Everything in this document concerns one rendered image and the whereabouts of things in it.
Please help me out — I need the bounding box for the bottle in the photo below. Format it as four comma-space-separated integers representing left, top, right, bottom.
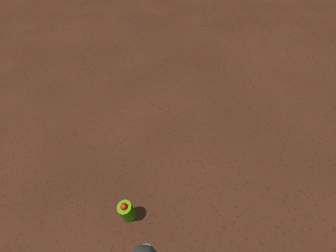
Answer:
117, 199, 136, 223

